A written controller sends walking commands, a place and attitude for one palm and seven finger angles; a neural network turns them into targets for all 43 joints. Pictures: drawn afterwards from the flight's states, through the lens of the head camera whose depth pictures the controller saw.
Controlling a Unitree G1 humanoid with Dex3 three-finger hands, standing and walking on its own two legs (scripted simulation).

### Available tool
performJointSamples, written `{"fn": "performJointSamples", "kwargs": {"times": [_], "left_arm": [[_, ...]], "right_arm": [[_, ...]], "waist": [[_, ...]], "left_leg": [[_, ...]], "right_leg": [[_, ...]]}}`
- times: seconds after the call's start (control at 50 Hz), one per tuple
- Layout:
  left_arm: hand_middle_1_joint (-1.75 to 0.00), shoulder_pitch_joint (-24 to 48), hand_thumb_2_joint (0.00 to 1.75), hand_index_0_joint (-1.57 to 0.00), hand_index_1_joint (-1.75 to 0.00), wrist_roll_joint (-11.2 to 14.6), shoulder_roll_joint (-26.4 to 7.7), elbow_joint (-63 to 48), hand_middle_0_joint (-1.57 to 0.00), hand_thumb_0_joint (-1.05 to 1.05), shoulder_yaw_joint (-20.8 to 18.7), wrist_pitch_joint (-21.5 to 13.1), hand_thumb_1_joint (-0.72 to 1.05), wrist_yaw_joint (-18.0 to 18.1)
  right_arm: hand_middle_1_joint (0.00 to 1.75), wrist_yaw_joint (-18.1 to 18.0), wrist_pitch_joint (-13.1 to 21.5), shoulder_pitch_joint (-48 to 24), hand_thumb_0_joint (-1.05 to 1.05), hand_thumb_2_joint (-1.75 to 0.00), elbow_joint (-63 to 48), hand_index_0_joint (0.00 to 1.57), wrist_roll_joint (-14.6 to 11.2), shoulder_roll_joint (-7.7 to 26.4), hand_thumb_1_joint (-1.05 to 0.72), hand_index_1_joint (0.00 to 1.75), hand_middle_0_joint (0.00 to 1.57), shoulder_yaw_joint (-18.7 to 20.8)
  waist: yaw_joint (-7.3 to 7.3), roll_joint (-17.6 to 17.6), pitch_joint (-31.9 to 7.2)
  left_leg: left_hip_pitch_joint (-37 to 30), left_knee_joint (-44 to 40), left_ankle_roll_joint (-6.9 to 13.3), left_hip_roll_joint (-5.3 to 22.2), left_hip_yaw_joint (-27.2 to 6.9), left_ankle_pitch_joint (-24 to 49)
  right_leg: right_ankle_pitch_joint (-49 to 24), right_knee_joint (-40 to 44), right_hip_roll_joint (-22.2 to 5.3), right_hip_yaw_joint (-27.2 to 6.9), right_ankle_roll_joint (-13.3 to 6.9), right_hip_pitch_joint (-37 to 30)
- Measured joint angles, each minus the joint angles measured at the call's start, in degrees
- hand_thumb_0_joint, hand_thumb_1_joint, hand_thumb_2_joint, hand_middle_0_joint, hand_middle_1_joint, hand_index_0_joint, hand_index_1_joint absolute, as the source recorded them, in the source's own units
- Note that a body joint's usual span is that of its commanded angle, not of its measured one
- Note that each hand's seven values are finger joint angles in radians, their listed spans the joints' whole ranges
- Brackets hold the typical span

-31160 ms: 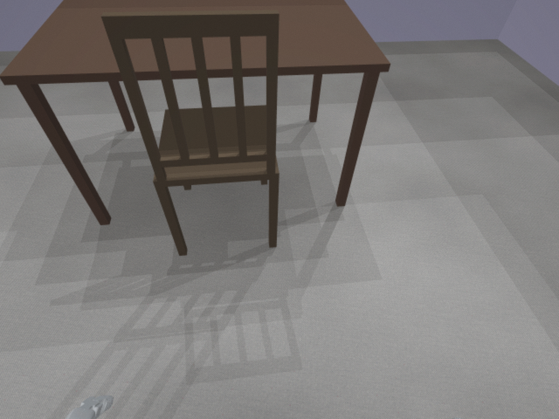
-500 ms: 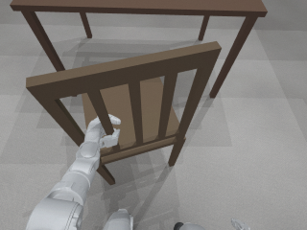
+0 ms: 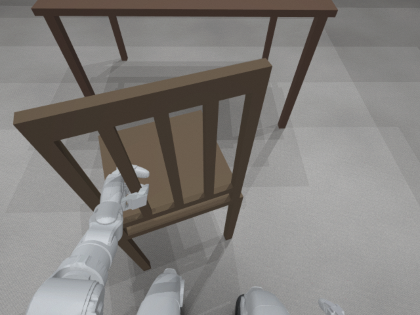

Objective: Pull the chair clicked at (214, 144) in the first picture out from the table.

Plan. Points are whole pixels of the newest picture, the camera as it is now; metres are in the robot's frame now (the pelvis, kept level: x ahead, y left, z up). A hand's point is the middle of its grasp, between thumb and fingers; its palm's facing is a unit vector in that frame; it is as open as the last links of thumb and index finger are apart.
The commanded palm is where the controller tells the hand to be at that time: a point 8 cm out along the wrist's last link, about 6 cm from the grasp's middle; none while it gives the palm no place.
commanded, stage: step backward, pulling the chair out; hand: left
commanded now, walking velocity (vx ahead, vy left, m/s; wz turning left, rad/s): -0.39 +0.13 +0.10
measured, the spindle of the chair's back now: (171, 168) +0.41 +0.10 -0.03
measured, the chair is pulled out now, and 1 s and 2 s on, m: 0.56 0.73 0.73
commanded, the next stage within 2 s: stop walking, hand still on the chair in 0.20 s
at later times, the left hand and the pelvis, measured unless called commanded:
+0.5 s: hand (130, 247) +0.24 +0.17 -0.04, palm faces +0.15 -0.97 -0.21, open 5.7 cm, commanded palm +0.22 +0.21 -0.03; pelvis -0.08 -0.02 +0.02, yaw +2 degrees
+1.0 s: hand (129, 273) +0.19 +0.16 -0.04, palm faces +0.08 -0.98 -0.19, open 5.6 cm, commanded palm +0.17 +0.21 -0.03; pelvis -0.06 +0.00 +0.03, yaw +0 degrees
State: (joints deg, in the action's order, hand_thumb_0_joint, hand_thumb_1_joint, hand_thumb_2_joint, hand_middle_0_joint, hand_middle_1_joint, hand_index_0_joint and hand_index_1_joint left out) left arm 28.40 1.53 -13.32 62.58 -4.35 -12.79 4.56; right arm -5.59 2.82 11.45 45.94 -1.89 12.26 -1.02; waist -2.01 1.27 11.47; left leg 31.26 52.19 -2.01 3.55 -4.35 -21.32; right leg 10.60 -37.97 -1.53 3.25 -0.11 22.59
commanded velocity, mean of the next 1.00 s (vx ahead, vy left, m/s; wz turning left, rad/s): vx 0.00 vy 0.00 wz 0.02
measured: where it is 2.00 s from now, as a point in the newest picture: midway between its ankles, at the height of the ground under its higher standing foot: outside the picture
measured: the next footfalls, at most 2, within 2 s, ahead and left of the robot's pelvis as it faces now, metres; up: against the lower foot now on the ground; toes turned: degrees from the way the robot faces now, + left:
left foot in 0.14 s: +0.01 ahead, +0.13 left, +0.00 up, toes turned +2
right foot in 0.40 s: +0.00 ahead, -0.16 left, +0.00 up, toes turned +0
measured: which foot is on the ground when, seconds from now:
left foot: up 0.00-0.12, down 0.14-1.00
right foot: down 0.00-0.16, up 0.18-0.38, down 0.40-1.00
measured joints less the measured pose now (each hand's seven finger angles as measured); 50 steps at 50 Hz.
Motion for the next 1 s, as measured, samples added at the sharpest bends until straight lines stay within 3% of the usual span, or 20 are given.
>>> {"fn": "performJointSamples", "kwargs": {"times": [0.06,0.14,0.18,0.2,0.26,0.3,0.38,0.42,0.48,0.56,0.72,0.82,1.0], "left_arm": [[-1.21,-1.6,0.75,-0.49,-1.45,-0.22,0.78,0.82,-0.24,0.03,-0.84,0.47,0.62,0.65],[-1.24,-2.08,0.76,-0.49,-1.45,-0.78,1.81,0.74,-0.24,0.03,0.14,0.55,0.62,0.32],[-1.25,-1.78,0.76,-0.49,-1.45,-0.46,1.05,0.02,-0.23,0.03,0.83,0.87,0.62,0.53],[-1.25,-2.09,0.76,-0.49,-1.45,-0.28,0.92,-0.43,-0.22,0.03,1.14,1.24,0.63,0.71],[-1.22,-2.7,0.75,-0.49,-1.45,1.01,1.55,-0.7,-0.2,0.05,0.24,1.91,0.64,0.74],[-1.2,-1.99,0.74,-0.49,-1.45,1.34,2.08,-0.07,-0.2,0.06,-0.01,2.01,0.65,0.69],[-1.18,-4.37,0.74,-0.49,-1.45,1.06,1.0,-5.28,-0.22,0.06,0.2,3.13,0.64,-0.02],[-1.18,-6.29,0.74,-0.49,-1.45,1.32,0.41,-8.05,-0.24,0.05,-0.35,3.09,0.63,0.09],[-1.16,-8.44,0.74,-0.49,-1.45,1.89,0.91,-9.69,-0.25,0.05,-1.44,3.36,0.62,0.65],[-1.16,-11.39,0.73,-0.49,-1.45,1.53,2.32,-10.09,-0.24,0.05,-1.64,4.39,0.63,1.44],[-1.2,-18.12,0.72,-0.49,-1.45,-0.09,4.88,-9.8,-0.21,0.04,1.69,3.59,0.63,0.93],[-1.21,-21.5,0.72,-0.49,-1.45,-0.36,5.05,-11.99,-0.2,0.03,3.49,2.88,0.64,0.68],[-1.21,-23.82,0.73,-0.49,-1.45,-0.51,5.23,-16.35,-0.21,0.03,4.22,2.54,0.63,1.15]], "right_arm": [[0.3,-0.13,0.02,0.58,0.01,-0.9,1.08,0.2,0.38,1.28,-0.91,0.3,0.2,-0.12],[0.3,-0.8,1.52,2.84,0.01,-0.9,0.99,0.2,0.45,3.15,-0.91,0.3,0.2,-0.14],[0.3,-1.0,1.39,2.48,0.01,-0.9,1.23,0.2,0.44,2.26,-0.91,0.3,0.2,-0.17],[0.3,-0.96,1.33,2.77,0.01,-0.9,0.63,0.2,0.67,2.12,-0.91,0.3,0.2,-0.12],[0.3,-0.64,1.1,3.45,0.01,-0.9,-0.5,0.2,1.51,1.61,-0.91,0.3,0.2,0.21],[0.3,0.05,1.02,4.17,0.01,-0.9,-0.5,0.2,1.14,0.91,-0.91,0.3,0.2,0.38],[0.3,1.26,0.87,5.71,0.01,-0.9,-2.22,0.2,0.67,-0.55,-0.91,0.3,0.2,-0.29],[0.3,1.43,0.67,4.54,0.01,-0.9,-2.63,0.2,0.35,-0.5,-0.9,0.3,0.2,-0.75],[0.3,0.87,0.42,3.25,0.01,-0.9,-3.06,0.2,-0.41,-0.39,-0.9,0.3,0.2,-0.66],[0.3,-0.11,-0.88,2.33,0.01,-0.9,-3.11,0.2,-0.5,1.01,-0.9,0.3,0.2,0.1],[0.3,-1.36,-2.13,2.41,0.01,-0.9,-3.25,0.2,0.41,3.85,-0.91,0.3,0.2,1.96],[0.3,-1.37,-1.84,2.71,0.01,-0.9,-4.29,0.19,0.43,1.49,-0.91,0.3,0.2,1.02],[0.3,-0.09,-1.15,1.83,0.01,-0.9,-4.53,0.2,0.76,-2.95,-0.91,0.3,0.2,-1.74]], "waist": [[-0.88,-1.58,-2.93],[-1.54,-2.15,-6.59],[-0.27,-5.65,-5.37],[0.11,-5.51,-5.1],[-0.77,-1.88,-4.21],[-0.28,-0.08,-3.56],[1.14,0.31,-3.21],[0.92,1.59,-1.96],[-0.31,1.93,-1.34],[-0.95,0.79,-3.38],[-0.61,0.27,-8.7],[0.25,-0.3,-10.22],[1.52,-0.1,-9.21]], "left_leg": [[-2.54,7.55,-0.27,-2.84,1.89,-4.07],[-14.01,-11.17,0.64,-3.13,4.38,-2.37],[-15.1,-13.63,1.99,-5.16,6.54,0.21],[-15.11,-14.1,2.4,-4.8,6.88,1.01],[-14.25,-15.47,2.42,-2.08,4.82,3.04],[-13.76,-16.96,1.88,-0.63,3.39,4.69],[-11.65,-16.85,0.4,0.52,2.85,5.96],[-11.09,-16.08,-0.31,1.86,2.52,5.94],[-11.86,-18.25,-0.94,1.79,2.1,7.96],[-13.28,-19.65,-0.02,0.22,2.6,8.78],[-16.14,-19.41,1.14,-1.83,3.85,7.91],[-17.3,-21.43,1.56,-2.23,5.02,8.01],[-17.52,-23.97,1.45,-1.88,5.51,9.04]], "right_leg": [[-0.01,0.41,-2.2,-0.62,0.43,1.69],[-1.88,0.31,-3.88,0.08,2.04,5.03],[0.16,-0.96,-5.04,-2.54,1.78,5.89],[4.22,-3.76,-4.08,-2.96,1.69,6.46],[11.76,-13.7,-0.13,-2.38,1.25,6.35],[12.37,-10.33,1.13,-1.67,0.67,2.96],[4.6,7.25,0.64,-1.96,0.05,-6.77],[1.29,10.78,1.7,-2.0,1.03,-8.44],[1.18,10.22,1.62,-1.55,1.74,-8.16],[2.7,7.64,0.03,-1.87,1.82,-7.82],[4.52,6.28,-1.97,-3.23,2.84,-9.92],[3.73,8.3,-2.4,-4.3,3.12,-10.64],[2.04,11.46,-2.1,-4.67,3.8,-10.87]]}}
